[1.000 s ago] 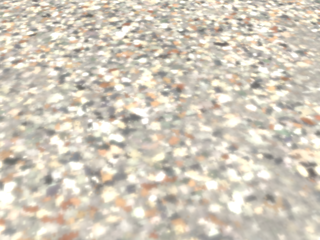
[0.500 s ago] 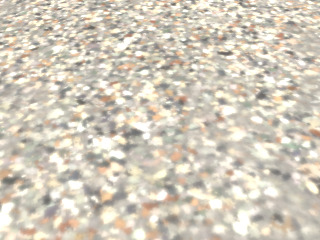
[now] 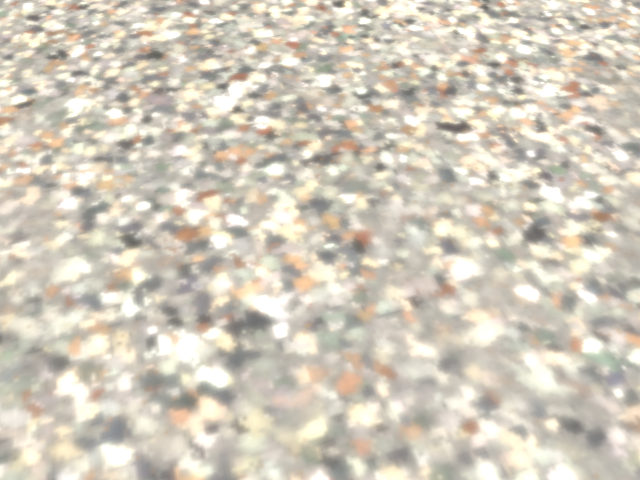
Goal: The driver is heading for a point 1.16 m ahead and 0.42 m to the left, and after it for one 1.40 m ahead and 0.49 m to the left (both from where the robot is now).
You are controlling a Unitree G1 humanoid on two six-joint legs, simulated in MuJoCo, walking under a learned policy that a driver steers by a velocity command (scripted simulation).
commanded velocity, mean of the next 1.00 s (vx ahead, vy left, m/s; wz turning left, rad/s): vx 0.50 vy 0.00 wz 0.39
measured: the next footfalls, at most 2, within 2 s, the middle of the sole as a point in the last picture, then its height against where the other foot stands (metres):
right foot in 0.36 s outside the picture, level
left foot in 0.90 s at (265, 426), level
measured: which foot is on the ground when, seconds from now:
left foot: down 0.00-0.36, up 0.38-0.88, down 0.90-1.00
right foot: up 0.00-0.34, down 0.36-0.92, up 0.94-1.00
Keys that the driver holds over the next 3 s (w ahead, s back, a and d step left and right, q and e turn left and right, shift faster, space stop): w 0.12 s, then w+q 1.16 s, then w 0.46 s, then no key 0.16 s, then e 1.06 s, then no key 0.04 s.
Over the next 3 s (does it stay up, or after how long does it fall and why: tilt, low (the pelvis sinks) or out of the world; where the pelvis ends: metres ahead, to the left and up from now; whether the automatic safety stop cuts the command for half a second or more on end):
stays up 0.97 0.38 0.00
